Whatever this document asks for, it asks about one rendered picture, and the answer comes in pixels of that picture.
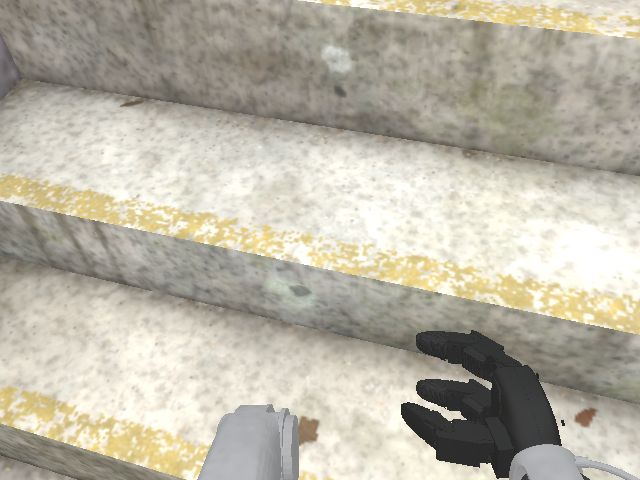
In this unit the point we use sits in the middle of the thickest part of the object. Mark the robot left thigh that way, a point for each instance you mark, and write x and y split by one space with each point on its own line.
254 443

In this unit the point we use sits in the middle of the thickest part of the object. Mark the right robot forearm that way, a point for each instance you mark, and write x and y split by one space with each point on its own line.
545 462

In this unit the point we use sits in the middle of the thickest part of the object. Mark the right robot hand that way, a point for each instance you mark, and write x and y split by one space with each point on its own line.
514 415

